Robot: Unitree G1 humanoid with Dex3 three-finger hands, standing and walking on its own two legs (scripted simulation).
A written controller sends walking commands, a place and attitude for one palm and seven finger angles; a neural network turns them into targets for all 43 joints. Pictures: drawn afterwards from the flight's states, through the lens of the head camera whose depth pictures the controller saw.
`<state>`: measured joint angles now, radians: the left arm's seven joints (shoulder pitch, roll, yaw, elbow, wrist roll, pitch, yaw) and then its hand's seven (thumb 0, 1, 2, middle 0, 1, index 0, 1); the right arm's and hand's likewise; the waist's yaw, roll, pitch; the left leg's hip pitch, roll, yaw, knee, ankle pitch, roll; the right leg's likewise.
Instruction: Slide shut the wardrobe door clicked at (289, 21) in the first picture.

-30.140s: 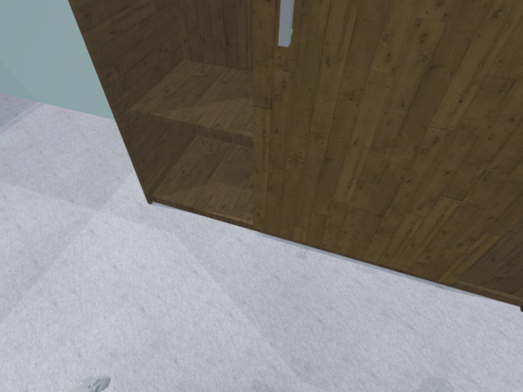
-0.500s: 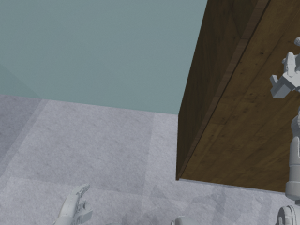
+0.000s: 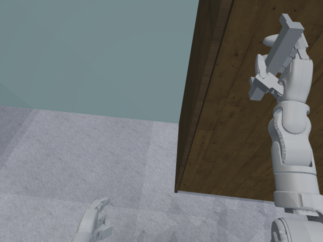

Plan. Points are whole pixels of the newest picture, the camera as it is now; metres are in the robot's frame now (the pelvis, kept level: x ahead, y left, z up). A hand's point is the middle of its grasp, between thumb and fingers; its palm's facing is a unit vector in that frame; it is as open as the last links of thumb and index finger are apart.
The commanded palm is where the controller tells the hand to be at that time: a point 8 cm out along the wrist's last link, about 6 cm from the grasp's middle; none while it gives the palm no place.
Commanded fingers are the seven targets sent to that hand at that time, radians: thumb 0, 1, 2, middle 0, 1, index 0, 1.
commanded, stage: stop walking and hold the door there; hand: right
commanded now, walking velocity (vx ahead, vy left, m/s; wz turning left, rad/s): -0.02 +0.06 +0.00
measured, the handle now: (268, 60) +0.44 -0.19 +0.23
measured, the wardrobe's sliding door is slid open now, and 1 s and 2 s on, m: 0.00 0.00 0.00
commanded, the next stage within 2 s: loosen the grip on the handle in 0.36 s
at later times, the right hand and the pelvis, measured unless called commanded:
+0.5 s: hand (260, 73) +0.41 -0.17 +0.23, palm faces +0.22 +0.96 -0.16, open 6.5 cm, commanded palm +0.37 -0.21 +0.22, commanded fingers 0.00 -0.54 -0.73 0.45 1.40 0.45 1.40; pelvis +0.00 +0.01 +0.00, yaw +0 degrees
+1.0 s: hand (261, 71) +0.41 -0.17 +0.23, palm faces +0.25 +0.96 -0.10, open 13.9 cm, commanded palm +0.38 -0.22 +0.23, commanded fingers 0.00 0.55 -0.20 0.25 1.15 0.25 1.15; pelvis -0.01 +0.02 +0.00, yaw -2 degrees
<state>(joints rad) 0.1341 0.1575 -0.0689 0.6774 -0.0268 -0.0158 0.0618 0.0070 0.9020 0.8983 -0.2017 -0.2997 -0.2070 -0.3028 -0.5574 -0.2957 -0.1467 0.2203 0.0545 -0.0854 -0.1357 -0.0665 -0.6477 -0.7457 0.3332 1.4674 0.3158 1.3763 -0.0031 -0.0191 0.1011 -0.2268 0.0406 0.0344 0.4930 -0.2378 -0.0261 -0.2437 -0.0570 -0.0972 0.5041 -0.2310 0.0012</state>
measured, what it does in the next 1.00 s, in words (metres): stands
